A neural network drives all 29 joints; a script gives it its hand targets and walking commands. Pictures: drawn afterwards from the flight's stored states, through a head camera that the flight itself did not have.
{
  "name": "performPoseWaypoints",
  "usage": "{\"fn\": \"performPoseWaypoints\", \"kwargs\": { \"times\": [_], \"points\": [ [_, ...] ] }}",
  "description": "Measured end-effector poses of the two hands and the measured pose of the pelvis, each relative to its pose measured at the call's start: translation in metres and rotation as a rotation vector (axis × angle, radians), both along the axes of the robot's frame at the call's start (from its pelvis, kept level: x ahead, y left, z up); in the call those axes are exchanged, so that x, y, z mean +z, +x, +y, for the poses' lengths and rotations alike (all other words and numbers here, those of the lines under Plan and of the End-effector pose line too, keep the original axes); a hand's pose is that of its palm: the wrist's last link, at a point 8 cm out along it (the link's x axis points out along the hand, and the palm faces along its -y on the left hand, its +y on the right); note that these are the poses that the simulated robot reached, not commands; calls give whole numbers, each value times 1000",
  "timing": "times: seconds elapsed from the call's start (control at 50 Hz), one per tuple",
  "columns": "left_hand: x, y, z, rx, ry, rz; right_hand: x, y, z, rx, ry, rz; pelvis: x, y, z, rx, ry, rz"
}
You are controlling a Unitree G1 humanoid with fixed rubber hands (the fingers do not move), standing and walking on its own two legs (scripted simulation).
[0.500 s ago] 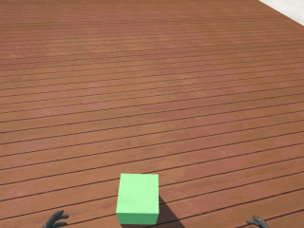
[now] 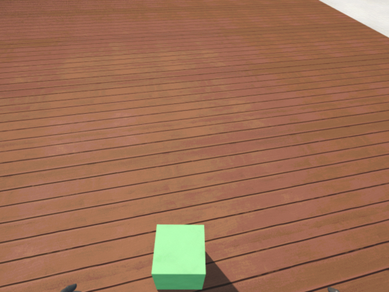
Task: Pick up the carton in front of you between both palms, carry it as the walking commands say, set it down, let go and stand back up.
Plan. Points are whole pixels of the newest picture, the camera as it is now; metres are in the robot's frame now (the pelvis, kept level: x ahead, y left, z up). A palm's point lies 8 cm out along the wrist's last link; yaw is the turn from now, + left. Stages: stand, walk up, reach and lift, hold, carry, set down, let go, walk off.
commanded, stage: stand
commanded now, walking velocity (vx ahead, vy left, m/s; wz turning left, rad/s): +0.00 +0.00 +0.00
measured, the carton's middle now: (180, 257) +0.41 +0.07 -0.65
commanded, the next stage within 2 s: none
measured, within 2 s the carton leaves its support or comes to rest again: neither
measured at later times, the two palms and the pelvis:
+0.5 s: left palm out of the picture +0.07 +0.31 -0.11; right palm out of the picture +0.08 -0.31 -0.09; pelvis -0.02 +0.00 +0.01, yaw +0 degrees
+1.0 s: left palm out of the picture +0.06 +0.31 -0.10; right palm out of the picture +0.08 -0.31 -0.09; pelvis -0.02 +0.00 +0.01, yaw +1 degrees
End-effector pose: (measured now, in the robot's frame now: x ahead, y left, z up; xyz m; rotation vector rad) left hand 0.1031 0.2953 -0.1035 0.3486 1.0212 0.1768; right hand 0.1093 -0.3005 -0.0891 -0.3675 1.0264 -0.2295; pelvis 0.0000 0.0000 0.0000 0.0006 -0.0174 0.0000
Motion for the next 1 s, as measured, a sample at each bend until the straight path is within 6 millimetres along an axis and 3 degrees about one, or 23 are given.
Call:
{"fn": "performPoseWaypoints", "kwargs": {
  "times": [0.48, 1.0],
  "points": [
    [-2, -33, 12, 23, 10, 75, -2, -31, -7, -27, -4, 75, 5, -15, 3, 6, -3, -21],
    [-1, -43, 18, 48, 20, 109, -3, -31, -10, -20, -5, 103, 7, -18, 2, 17, -3, -25]
  ]
}}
